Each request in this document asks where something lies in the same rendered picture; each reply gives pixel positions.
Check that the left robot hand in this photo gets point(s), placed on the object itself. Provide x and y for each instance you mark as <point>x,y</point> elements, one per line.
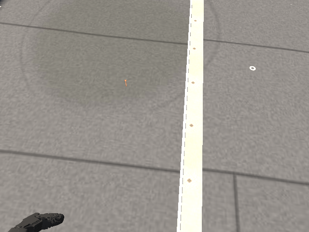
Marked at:
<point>37,222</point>

